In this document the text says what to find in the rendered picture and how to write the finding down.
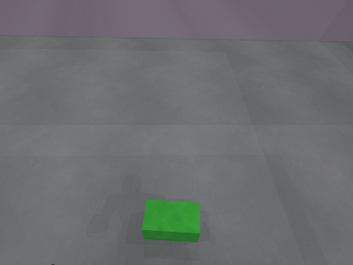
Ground carton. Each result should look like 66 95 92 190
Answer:
142 200 200 242

